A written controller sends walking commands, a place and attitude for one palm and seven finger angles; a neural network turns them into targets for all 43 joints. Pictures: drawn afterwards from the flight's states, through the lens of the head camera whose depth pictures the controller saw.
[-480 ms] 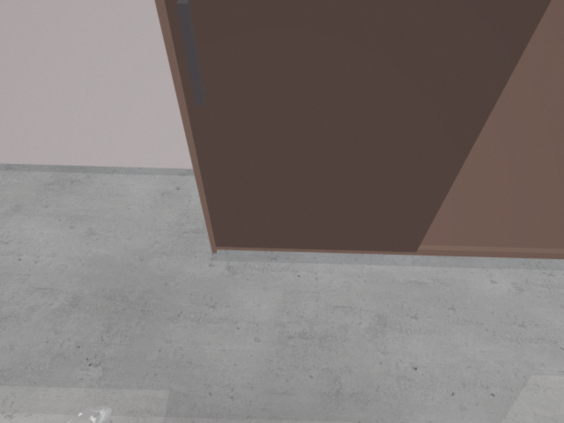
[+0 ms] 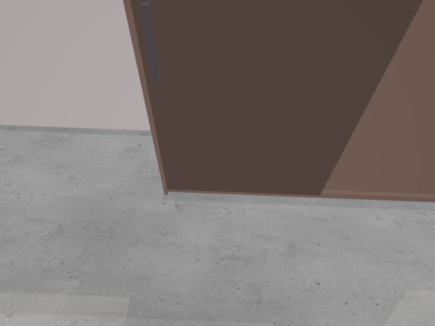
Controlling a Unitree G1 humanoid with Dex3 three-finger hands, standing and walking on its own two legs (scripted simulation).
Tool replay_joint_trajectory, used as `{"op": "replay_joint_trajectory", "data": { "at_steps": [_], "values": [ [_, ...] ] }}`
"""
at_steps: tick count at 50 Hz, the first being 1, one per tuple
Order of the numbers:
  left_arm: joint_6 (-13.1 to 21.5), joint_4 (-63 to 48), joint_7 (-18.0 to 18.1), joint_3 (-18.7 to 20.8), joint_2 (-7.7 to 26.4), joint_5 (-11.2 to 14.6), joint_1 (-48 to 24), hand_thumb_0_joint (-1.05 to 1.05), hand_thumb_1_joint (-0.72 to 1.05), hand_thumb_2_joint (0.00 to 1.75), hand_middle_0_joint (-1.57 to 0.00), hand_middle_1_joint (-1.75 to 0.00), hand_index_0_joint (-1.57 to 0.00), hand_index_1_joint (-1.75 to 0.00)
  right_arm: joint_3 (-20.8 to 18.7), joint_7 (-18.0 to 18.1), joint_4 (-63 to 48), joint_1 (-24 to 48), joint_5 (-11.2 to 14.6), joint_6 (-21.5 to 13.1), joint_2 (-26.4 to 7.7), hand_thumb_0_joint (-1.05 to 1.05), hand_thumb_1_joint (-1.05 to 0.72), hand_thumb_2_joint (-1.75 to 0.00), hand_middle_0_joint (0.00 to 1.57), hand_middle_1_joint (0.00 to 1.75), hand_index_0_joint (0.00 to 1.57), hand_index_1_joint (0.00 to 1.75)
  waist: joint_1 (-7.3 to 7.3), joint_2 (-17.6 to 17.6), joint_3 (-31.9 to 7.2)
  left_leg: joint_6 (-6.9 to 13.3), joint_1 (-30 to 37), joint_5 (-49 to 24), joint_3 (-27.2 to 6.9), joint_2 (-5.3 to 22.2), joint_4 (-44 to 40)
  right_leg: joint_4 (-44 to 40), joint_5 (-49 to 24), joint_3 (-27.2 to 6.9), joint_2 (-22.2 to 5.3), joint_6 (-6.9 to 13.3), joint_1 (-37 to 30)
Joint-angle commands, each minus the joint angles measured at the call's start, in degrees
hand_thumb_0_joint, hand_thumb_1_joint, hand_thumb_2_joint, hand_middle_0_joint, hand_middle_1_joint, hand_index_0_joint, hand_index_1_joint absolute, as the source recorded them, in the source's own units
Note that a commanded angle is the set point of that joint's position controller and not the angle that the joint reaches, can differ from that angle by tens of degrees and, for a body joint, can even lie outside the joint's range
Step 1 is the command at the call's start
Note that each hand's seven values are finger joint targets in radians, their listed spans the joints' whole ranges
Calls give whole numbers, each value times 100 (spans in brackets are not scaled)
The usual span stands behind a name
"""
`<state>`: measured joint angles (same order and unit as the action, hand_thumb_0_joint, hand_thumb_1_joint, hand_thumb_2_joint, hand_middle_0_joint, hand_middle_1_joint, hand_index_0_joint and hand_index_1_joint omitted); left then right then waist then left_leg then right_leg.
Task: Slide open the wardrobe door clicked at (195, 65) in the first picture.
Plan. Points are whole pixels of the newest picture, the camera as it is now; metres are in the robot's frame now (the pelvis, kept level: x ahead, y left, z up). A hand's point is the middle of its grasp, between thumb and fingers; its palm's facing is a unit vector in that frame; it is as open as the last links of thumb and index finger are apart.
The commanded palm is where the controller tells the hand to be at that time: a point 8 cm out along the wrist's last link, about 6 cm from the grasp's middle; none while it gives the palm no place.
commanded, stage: stand and wait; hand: left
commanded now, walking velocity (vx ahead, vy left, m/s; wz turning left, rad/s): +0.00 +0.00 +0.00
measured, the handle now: (152, 43) +0.90 +0.27 +0.11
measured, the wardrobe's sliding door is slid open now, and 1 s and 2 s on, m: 0.00 0.00 0.00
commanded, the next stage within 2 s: look at it before walking up in 0.36 s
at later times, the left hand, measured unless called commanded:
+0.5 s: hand out of the picture +0.07 +0.24 -0.15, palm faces -0.03 -0.94 -0.34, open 7.4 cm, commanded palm none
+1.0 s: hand out of the picture +0.08 +0.24 -0.15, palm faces -0.02 -0.94 -0.34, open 7.4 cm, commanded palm none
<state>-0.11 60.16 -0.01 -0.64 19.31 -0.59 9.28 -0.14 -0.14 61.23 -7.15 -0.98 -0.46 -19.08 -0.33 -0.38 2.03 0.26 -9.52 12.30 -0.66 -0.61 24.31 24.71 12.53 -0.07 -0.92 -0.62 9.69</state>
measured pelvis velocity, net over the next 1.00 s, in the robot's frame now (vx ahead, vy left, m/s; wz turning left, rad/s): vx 0.00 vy -0.01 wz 0.00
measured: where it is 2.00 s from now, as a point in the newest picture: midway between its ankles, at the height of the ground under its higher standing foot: outside the picture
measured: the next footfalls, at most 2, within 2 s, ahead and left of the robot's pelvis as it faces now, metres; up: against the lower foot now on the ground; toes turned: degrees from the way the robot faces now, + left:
right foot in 1.94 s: +0.38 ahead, -0.03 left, +0.00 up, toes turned -4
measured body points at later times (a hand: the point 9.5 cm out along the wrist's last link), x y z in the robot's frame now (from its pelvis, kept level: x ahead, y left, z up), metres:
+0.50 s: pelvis -0.01 -0.01 +0.00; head +0.00 -0.01 +0.45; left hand +0.07 +0.29 -0.13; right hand +0.06 -0.30 -0.13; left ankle +0.01 +0.12 -0.74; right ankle +0.01 -0.13 -0.74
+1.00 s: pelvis +0.00 -0.01 +0.00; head +0.01 -0.01 +0.45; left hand +0.08 +0.29 -0.13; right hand +0.09 -0.31 -0.13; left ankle +0.01 +0.12 -0.74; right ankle +0.01 -0.13 -0.74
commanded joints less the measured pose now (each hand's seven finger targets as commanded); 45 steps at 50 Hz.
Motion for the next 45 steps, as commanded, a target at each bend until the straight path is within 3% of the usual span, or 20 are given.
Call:
{"op": "replay_joint_trajectory", "data": {
  "at_steps": [1, 19, 32, 45],
  "values": [
    [162, -344, 73, 280, 1178, -7, -326, 0, 90, 90, -20, -30, -20, -30, -234, 74, -375, 311, 51, -150, -1180, 0, -90, -90, 20, 30, 20, 30, 27, -1, -336, 179, -84, -414, -619, 643, -527, -527, -210, -574, -585, 240, -41],
    [149, -203, 63, 270, 1215, -7, -355, 0, 90, 90, -20, -30, -20, -30, -212, 59, -144, 206, 39, -141, -1224, 0, -90, -90, 20, 30, 20, 30, 30, 72, -156, 136, -172, -14, -645, 651, -709, -712, 271, -668, -576, 238, 112],
    [191, -216, 75, 277, 1206, -4, -371, 0, 90, 90, -20, -30, -20, -30, -205, 74, -152, 236, 51, -160, -1202, 0, -90, -90, 20, 30, 20, 30, 32, -9, -422, 115, 85, -741, -575, 694, -569, -638, -589, -603, -626, 252, -125],
    [184, -205, 67, 275, 1214, -2, -399, 0, 90, 90, -20, -30, -20, -30, -191, 81, -151, 298, 56, -155, -1203, 0, -90, -90, 20, 30, 20, 30, 31, 29, -410, 106, 155, -797, -596, 708, -649, -706, -654, -579, -620, 241, -212]
  ]
}}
